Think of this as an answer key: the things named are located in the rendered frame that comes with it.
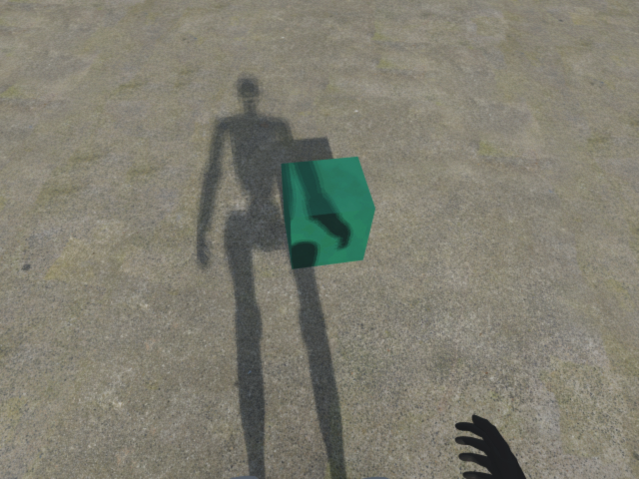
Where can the robot right hand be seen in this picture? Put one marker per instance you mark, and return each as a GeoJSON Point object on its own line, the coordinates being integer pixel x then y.
{"type": "Point", "coordinates": [500, 461]}

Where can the carton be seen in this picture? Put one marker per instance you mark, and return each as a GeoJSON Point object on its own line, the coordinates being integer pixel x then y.
{"type": "Point", "coordinates": [328, 211]}

